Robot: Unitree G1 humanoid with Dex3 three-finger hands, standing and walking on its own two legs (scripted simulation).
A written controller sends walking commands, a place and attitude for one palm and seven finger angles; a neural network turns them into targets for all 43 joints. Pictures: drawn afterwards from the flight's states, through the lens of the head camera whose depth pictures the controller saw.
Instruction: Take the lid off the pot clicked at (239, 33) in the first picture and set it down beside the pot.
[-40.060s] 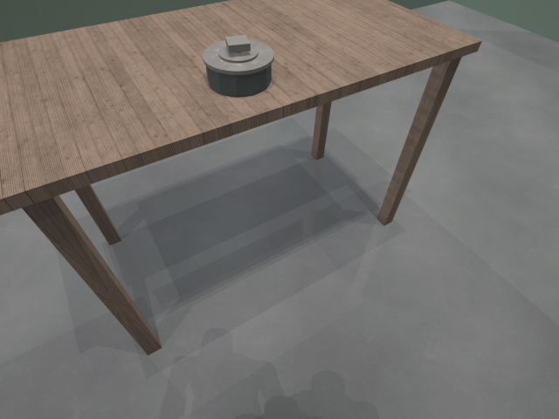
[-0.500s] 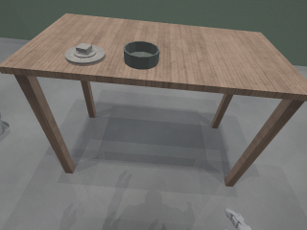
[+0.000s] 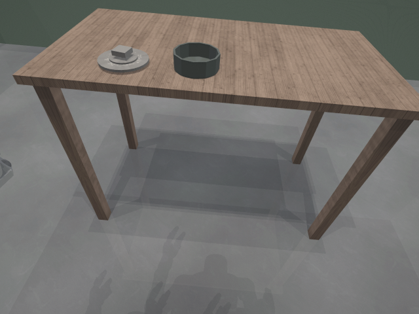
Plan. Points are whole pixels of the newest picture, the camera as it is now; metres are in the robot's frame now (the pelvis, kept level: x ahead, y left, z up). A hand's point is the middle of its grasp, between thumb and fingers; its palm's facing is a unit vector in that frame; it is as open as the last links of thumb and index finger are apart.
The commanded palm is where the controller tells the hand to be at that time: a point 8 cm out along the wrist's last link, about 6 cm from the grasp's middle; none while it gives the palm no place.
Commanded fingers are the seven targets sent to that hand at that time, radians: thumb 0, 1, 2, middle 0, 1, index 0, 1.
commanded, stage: stop stepping back and stand still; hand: left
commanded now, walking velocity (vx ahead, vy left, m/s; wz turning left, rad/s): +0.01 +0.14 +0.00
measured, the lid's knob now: (122, 51) +0.81 +0.35 +0.12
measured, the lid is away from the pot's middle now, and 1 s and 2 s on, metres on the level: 0.23 0.23 0.23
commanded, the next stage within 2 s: let the arm hang, fingers relaxed in 0.76 s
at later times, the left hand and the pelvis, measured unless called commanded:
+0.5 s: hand out of the picture +0.04 +0.21 -0.17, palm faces +0.09 -0.96 -0.25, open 6.8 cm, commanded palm none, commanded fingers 0.00 0.90 0.90 -0.20 -0.30 -0.20 -0.30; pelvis +0.03 +0.01 +0.00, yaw +2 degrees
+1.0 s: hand out of the picture +0.08 +0.18 -0.16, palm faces +0.05 -0.97 -0.24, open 7.1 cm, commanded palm none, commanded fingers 0.00 0.90 0.90 -0.20 -0.30 -0.20 -0.30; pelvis +0.04 +0.00 +0.01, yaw +1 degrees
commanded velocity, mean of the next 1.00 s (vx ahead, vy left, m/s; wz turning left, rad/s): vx -0.01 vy -0.01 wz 0.00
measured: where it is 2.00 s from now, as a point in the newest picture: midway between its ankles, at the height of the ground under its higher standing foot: outside the picture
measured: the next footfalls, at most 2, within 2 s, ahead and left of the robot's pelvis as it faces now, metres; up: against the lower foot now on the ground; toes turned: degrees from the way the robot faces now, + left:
none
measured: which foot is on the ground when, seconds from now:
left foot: down 0.00-1.00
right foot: down 0.00-1.00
